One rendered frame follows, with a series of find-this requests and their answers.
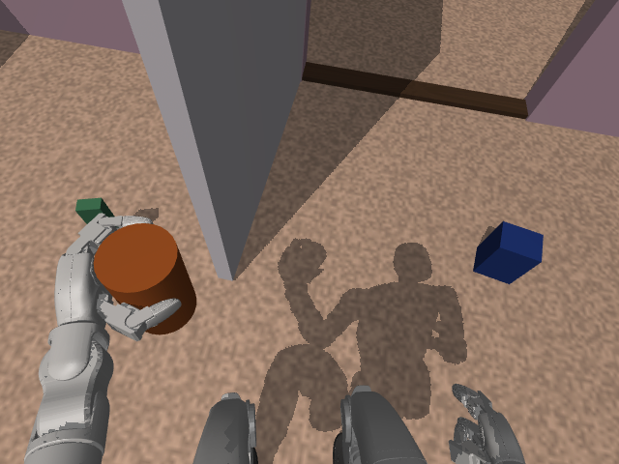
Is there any left robot hand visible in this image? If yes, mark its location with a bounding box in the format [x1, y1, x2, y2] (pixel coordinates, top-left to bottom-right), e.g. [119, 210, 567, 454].
[54, 213, 181, 341]

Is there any left robot arm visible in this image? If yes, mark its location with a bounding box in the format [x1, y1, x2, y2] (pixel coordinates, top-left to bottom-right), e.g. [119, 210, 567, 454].
[24, 321, 114, 464]

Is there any right robot hand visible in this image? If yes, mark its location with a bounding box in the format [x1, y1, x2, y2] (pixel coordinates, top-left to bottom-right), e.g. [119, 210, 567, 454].
[449, 384, 525, 464]

